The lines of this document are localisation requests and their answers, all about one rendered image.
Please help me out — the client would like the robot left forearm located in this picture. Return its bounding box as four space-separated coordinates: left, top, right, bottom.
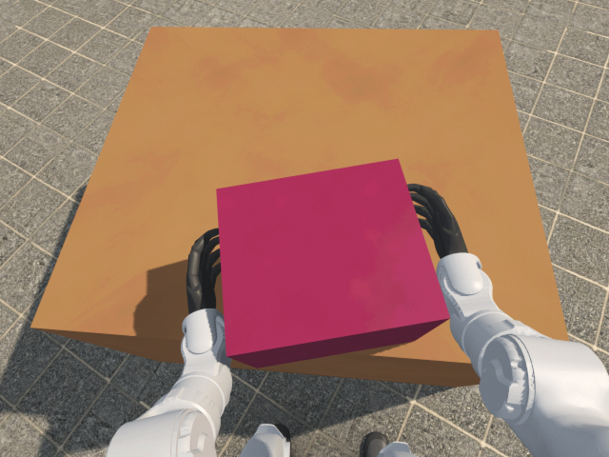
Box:
105 308 232 457

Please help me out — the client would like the robot right forearm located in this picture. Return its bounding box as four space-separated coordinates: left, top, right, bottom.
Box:
436 252 609 381

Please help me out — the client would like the left robot thigh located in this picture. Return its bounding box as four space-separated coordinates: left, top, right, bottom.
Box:
239 433 290 457

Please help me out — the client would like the left robot upper arm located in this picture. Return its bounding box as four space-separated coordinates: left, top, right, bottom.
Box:
107 408 217 457

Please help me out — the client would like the pedestal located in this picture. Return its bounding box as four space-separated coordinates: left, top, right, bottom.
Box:
30 27 569 387

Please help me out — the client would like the right robot hand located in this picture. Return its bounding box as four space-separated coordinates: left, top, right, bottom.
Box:
407 184 468 259

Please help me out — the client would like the robot left shin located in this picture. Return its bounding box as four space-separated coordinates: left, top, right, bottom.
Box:
253 424 284 439

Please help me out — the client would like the left robot hand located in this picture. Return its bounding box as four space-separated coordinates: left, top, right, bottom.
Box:
187 228 221 314

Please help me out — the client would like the carton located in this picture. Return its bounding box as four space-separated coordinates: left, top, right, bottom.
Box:
216 159 450 368

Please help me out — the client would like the right robot upper arm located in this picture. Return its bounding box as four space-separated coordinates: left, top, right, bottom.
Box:
479 334 609 457

